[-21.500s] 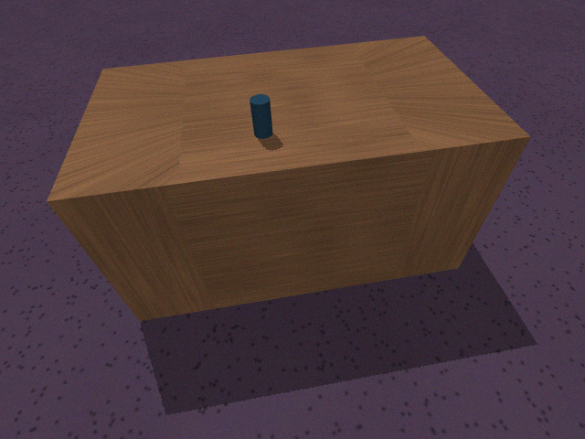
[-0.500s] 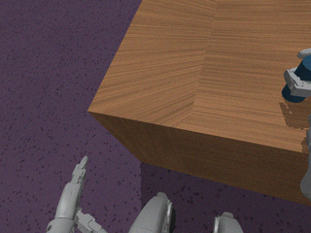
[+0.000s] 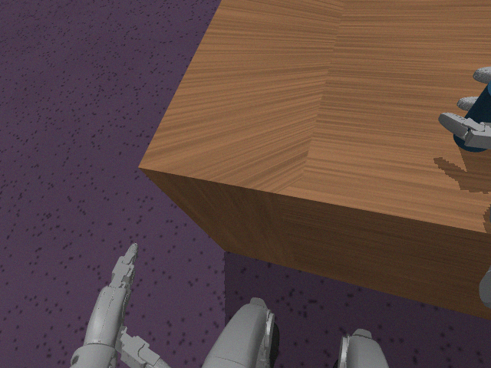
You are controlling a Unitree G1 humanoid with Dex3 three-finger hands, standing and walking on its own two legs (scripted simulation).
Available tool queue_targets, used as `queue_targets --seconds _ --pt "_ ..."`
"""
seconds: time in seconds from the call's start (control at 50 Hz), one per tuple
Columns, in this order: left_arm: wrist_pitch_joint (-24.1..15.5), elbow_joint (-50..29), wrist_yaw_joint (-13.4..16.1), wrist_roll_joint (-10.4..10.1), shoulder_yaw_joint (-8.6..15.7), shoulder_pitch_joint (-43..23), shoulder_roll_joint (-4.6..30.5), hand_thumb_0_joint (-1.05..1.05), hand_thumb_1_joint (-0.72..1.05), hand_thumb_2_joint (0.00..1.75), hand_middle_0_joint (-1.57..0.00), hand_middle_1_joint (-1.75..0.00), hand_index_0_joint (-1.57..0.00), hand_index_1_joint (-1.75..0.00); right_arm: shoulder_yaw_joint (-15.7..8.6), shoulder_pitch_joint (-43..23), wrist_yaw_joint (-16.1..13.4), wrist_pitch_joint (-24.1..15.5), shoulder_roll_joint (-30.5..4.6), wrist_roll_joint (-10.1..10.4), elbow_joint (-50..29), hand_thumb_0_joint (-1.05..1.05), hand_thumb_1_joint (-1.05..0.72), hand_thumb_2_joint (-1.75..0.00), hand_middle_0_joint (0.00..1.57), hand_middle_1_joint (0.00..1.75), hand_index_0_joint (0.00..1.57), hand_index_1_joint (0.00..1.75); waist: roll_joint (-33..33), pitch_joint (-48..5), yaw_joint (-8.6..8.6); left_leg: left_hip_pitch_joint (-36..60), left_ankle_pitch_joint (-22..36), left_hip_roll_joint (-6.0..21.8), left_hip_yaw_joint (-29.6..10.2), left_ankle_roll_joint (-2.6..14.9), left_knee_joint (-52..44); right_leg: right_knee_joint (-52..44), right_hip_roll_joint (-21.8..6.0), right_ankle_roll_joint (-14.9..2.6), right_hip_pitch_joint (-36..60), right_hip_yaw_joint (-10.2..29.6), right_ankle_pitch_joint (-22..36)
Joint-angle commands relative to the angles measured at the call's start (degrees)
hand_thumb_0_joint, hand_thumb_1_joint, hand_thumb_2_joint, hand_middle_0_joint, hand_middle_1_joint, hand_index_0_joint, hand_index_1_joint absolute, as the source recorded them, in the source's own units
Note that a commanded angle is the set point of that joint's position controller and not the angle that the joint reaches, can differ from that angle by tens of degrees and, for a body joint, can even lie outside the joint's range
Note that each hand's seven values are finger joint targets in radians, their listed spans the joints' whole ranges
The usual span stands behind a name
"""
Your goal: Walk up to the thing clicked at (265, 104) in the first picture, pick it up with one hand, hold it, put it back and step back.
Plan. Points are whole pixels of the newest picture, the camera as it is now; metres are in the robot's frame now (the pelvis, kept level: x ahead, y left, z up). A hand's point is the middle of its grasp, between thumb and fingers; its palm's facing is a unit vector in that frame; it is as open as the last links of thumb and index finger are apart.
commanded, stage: open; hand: right
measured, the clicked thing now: (489, 116) +0.53 -0.23 +0.04
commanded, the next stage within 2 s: withdraw in 0.10 s
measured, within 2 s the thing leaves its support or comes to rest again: neither
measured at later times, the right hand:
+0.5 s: hand out of the picture +0.54 -0.25 +0.09, palm faces +0.27 +0.96 -0.01, open 16.7 cm
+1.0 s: hand out of the picture +0.49 -0.34 +0.14, palm faces +0.39 +0.88 -0.27, open 17.3 cm
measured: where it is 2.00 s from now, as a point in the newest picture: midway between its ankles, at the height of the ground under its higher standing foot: outside the picture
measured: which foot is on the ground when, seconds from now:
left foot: down 0.00-1.00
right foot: down 0.00-1.00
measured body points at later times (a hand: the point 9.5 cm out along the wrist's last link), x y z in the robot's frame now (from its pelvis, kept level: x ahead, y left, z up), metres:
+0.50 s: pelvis +0.01 +0.00 +0.02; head +0.14 -0.04 +0.45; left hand +0.16 +0.28 +0.02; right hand +0.52 -0.30 +0.09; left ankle +0.06 +0.13 -0.63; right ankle +0.01 -0.11 -0.63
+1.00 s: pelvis +0.03 +0.00 +0.07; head +0.12 -0.02 +0.51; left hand +0.17 +0.26 +0.00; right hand +0.46 -0.38 +0.16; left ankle +0.06 +0.13 -0.63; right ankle +0.01 -0.11 -0.63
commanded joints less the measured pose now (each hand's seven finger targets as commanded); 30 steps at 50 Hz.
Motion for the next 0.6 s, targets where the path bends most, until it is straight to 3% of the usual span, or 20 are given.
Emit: queue_targets --seconds 0.0,0.04,0.08,0.1,0.2,0.22,0.26,0.28,0.32,0.34,0.38,0.4,0.42,0.44,0.46,0.48,0.5,0.54,0.56,0.58 --pt "-3.3 -9.5 1.4 0.2 6.6 1.8 9.7 0.00 -0.59 0.08 -0.06 -0.05 -0.05 -0.06 -0.3 -25.1 -0.5 -3.9 -13.4 0.7 -13.9 0.00 0.31 -0.20 0.62 0.39 0.61 0.39 -13.3 -30.6 -0.24 17.2 11.9 -2.4 -1.4 1.69 -5.9 -10.2 1.3 0.94 19.2 2.5 19.4" --pt "-3.4 -9.3 1.6 0.2 6.9 2.0 9.9 0.00 -0.59 0.08 -0.06 -0.04 -0.04 -0.06 -1.0 -24.9 -0.8 -4.0 -14.5 0.8 -15.4 0.00 0.35 -0.19 0.53 0.34 0.52 0.34 -13.9 -31.6 -0.41 17.9 12.2 -2.3 -1.6 1.62 -6.2 -10.0 1.3 0.75 19.6 2.4 19.4" --pt "-3.5 -8.7 1.4 0.3 5.9 1.3 9.2 0.00 -0.59 0.09 -0.06 -0.04 -0.04 -0.07 -0.5 -23.8 -0.7 -4.1 -13.1 0.7 -14.4 0.00 0.34 -0.18 0.42 0.28 0.41 0.28 -13.3 -32.2 -0.79 19.1 13.6 -2.4 -1.5 1.69 -5.7 -9.9 1.5 0.83 18.8 2.4 20.8" --pt "-3.5 -8.8 1.5 0.4 6.7 1.9 9.9 0.00 -0.59 0.08 -0.06 -0.04 -0.04 -0.07 -1.5 -25.9 -0.9 -4.6 -14.8 0.9 -16.4 0.00 0.32 -0.18 0.40 0.27 0.39 0.27 -13.6 -32.2 -0.31 18.2 13.3 -2.5 -1.5 1.71 -5.9 -9.8 1.3 0.95 19.9 2.5 21.4" --pt "-3.7 -8.5 1.4 0.3 5.5 0.4 8.9 0.00 -0.57 0.07 -0.06 -0.04 -0.05 -0.06 0.2 -21.5 -0.7 -4.0 -10.6 0.9 -10.6 0.00 0.37 -0.10 0.15 0.12 0.14 0.12 -12.0 -29.0 0.14 17.5 12.7 -2.5 -1.3 1.69 -6.5 -10.1 1.1 0.79 18.4 2.6 20.0" --pt "-3.6 -9.2 1.4 0.4 5.8 0.5 9.3 0.00 -0.57 0.07 -0.06 -0.05 -0.05 -0.06 -1.3 -24.2 -1.1 -4.6 -14.3 0.6 -14.3 0.00 0.40 -0.07 0.12 0.08 0.11 0.08 -12.1 -30.9 -0.45 19.9 12.9 -2.3 -1.9 1.54 -6.4 -10.0 1.5 0.56 16.7 2.2 18.4" --pt "-3.6 -13.0 1.6 0.2 6.5 -0.4 11.0 0.00 -0.57 0.07 -0.06 -0.04 -0.05 -0.06 -2.1 -24.4 -0.9 -4.9 -16.6 0.2 -16.4 0.00 0.43 -0.05 0.10 0.06 0.09 0.06 -12.3 -36.4 -0.55 23.5 16.4 -2.3 -1.8 1.44 -5.9 -9.7 1.4 0.59 20.0 2.1 22.9" --pt "-3.3 -12.6 1.8 0.0 7.6 1.3 11.5 0.00 -0.56 0.06 -0.06 -0.05 -0.05 -0.06 -2.3 -25.4 -0.7 -4.7 -18.2 0.1 -17.9 0.00 0.41 -0.04 0.09 0.05 0.08 0.05 -13.3 -36.8 -0.23 24.4 17.1 -2.3 -1.8 1.35 -6.7 -9.7 1.6 0.59 21.4 1.8 23.4" --pt "-2.5 -7.3 1.7 -0.3 8.1 5.8 11.4 0.00 -0.56 0.07 -0.06 -0.04 -0.04 -0.06 -1.8 -20.2 -0.4 -3.0 -16.6 0.4 -13.3 0.00 0.45 -0.03 0.09 0.04 0.08 0.04 -14.2 -31.0 -0.77 22.1 16.4 -2.4 -1.5 1.55 -7.8 -11.1 1.7 0.80 21.8 1.9 24.6" --pt "-2.3 -7.2 1.8 -0.5 9.2 5.2 12.2 0.00 -0.56 0.06 -0.06 -0.04 -0.05 -0.06 -3.3 -22.6 -0.5 -3.0 -19.2 0.8 -16.4 0.00 0.43 -0.03 0.09 0.04 0.08 0.04 -14.6 -31.3 -0.94 21.6 15.9 -2.5 -1.5 1.55 -8.4 -11.6 1.6 0.94 23.1 2.2 25.2" --pt "-2.4 -8.6 1.6 -0.5 8.1 1.4 11.3 0.00 -0.56 0.06 -0.06 -0.04 -0.04 -0.05 -4.9 -28.1 -0.9 -3.1 -23.0 0.9 -24.1 0.00 0.46 -0.03 0.08 0.04 0.07 0.04 -17.5 -36.8 -3.06 22.6 17.8 -2.6 -1.5 1.77 -8.3 -11.7 1.2 1.26 28.6 2.3 31.2" --pt "-2.0 -6.0 1.5 -0.5 6.7 2.7 9.2 0.00 -0.56 0.06 -0.06 -0.04 -0.04 -0.06 -3.4 -29.2 -0.6 -2.7 -22.0 0.8 -24.3 0.00 0.45 -0.02 0.09 0.04 0.07 0.04 -18.9 -36.4 -3.23 23.4 19.0 -2.5 -1.8 1.86 -8.7 -11.6 1.5 1.25 29.0 1.6 31.6" --pt "-1.6 -3.0 1.4 -0.8 6.7 4.4 8.7 0.00 -0.57 0.07 -0.05 -0.04 -0.04 -0.06 -3.2 -24.7 0.0 -1.6 -20.4 1.0 -20.2 0.00 0.44 -0.02 0.09 0.04 0.07 0.04 -18.3 -33.3 -2.99 23.6 20.0 -2.4 -1.7 2.05 -8.8 -12.2 1.5 1.45 27.6 1.8 32.7" --pt "-1.4 1.0 1.4 -0.9 5.7 4.7 8.6 0.00 -0.57 0.07 -0.05 -0.04 -0.04 -0.05 -0.9 -18.6 1.0 0.4 -16.2 1.1 -12.1 0.00 0.45 -0.02 0.09 0.04 0.07 0.04 -15.8 -27.7 -3.37 23.0 18.5 -2.6 -1.6 2.02 -10.0 -13.4 1.8 1.44 25.1 1.9 30.7" --pt "-1.8 -1.0 1.4 -1.1 3.7 0.8 7.5 0.00 -0.57 0.07 -0.05 -0.04 -0.04 -0.05 -0.7 -20.6 1.6 0.7 -16.8 1.4 -14.0 0.00 0.46 -0.02 0.08 0.04 0.07 0.04 -14.5 -27.7 -3.28 24.1 18.9 -2.5 -1.7 1.91 -10.7 -13.9 1.6 1.38 24.4 2.1 29.8" --pt "-2.3 -6.6 1.8 -1.1 3.4 -5.2 8.4 0.00 -0.57 0.06 -0.05 -0.03 -0.04 -0.05 -2.8 -26.5 1.7 0.3 -21.3 1.5 -20.6 0.00 0.48 -0.03 0.08 0.04 0.07 0.04 -15.3 -34.5 -4.32 27.7 20.6 -2.3 -2.0 1.78 -10.7 -14.4 1.4 1.38 26.7 2.2 30.8" --pt "-2.2 -6.2 2.4 -1.1 4.7 -5.8 10.2 0.00 -0.57 0.06 -0.05 -0.03 -0.04 -0.05 -4.4 -30.9 1.8 0.3 -25.6 1.3 -24.4 0.00 0.46 -0.03 0.08 0.04 0.07 0.04 -16.2 -39.2 -5.08 30.7 21.6 -2.2 -2.2 1.72 -11.0 -14.8 1.5 1.46 29.2 2.0 31.6" --pt "-1.2 0.6 2.4 -1.5 2.9 0.6 8.5 0.00 -0.57 0.06 -0.05 -0.04 -0.04 -0.05 -1.7 -26.2 3.5 2.9 -22.0 1.7 -16.9 0.00 0.42 -0.02 0.09 0.04 0.07 0.04 -15.4 -30.6 -4.29 28.6 19.1 -2.7 -1.4 1.85 -13.3 -16.9 1.7 1.60 28.9 1.9 30.6" --pt "-1.3 0.6 2.5 -2.1 2.5 -0.3 7.8 0.00 -0.57 0.06 -0.05 -0.04 -0.04 -0.05 0.1 -22.1 4.5 4.3 -18.4 2.2 -12.5 0.00 0.41 -0.03 0.09 0.04 0.07 0.04 -13.7 -27.1 -3.91 28.0 18.6 -2.8 -1.1 1.85 -14.2 -17.9 1.6 1.60 29.2 2.3 31.1" --pt "-1.6 0.2 2.9 -2.3 3.5 -1.7 9.2 0.00 -0.57 0.06 -0.06 -0.04 -0.04 -0.05 0.0 -18.1 5.2 5.5 -17.8 2.3 -8.5 0.00 0.42 -0.04 0.09 0.04 0.07 0.04 -10.9 -26.8 -3.67 28.0 19.2 -2.7 -0.9 1.60 -15.2 -18.3 1.5 1.36 30.0 2.2 31.1"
